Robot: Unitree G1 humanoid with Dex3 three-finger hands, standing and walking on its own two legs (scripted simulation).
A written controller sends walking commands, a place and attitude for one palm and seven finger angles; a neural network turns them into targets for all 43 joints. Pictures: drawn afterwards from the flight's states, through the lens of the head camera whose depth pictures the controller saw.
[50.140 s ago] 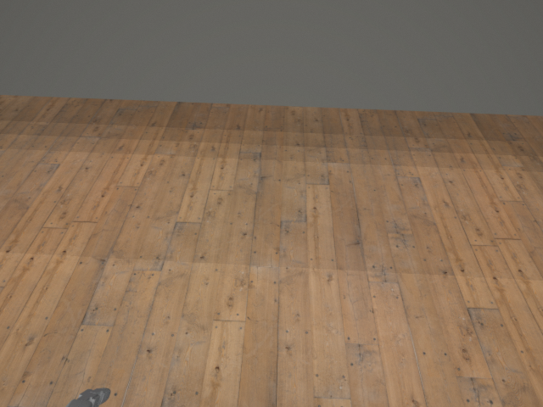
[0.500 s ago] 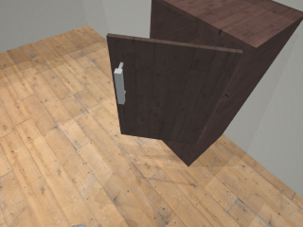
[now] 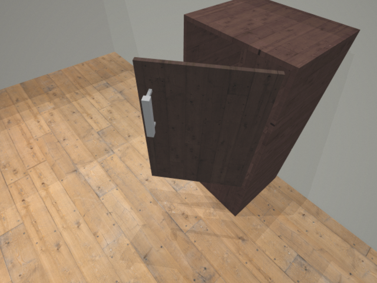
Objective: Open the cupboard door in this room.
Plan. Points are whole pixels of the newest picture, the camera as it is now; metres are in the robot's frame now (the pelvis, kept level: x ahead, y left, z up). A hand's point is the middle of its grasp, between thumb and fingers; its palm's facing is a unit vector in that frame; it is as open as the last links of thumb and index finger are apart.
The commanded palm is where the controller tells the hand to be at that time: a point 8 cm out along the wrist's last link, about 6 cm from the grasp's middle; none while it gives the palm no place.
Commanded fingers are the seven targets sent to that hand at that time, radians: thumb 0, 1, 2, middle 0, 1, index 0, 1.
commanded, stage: come to a stop and stand still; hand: left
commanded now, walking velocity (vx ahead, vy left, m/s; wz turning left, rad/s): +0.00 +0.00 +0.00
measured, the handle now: (150, 113) +0.61 +0.16 -0.03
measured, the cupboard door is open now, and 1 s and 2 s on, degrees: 41 41 41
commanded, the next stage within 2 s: look again from close up in 0.06 s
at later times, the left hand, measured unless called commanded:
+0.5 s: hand out of the picture +0.04 +0.21 -0.18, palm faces +0.02 -0.97 -0.24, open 7.4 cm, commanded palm none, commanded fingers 0.00 0.90 0.90 -0.20 -0.30 -0.20 -0.30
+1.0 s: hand out of the picture -0.08 +0.20 -0.18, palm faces +0.02 -0.98 -0.19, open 7.4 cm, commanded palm none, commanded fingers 0.00 0.90 0.90 -0.20 -0.30 -0.20 -0.30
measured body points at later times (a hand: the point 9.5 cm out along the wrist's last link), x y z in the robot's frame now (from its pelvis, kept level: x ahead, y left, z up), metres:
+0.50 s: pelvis -0.01 +0.01 -0.01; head -0.02 +0.02 +0.44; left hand +0.03 +0.26 -0.16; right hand +0.04 -0.23 -0.15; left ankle +0.03 +0.11 -0.74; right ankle -0.03 -0.12 -0.74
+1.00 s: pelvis -0.04 +0.02 +0.00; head -0.05 +0.03 +0.44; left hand -0.08 +0.25 -0.16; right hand -0.03 -0.22 -0.16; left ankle +0.03 +0.11 -0.74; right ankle -0.03 -0.12 -0.74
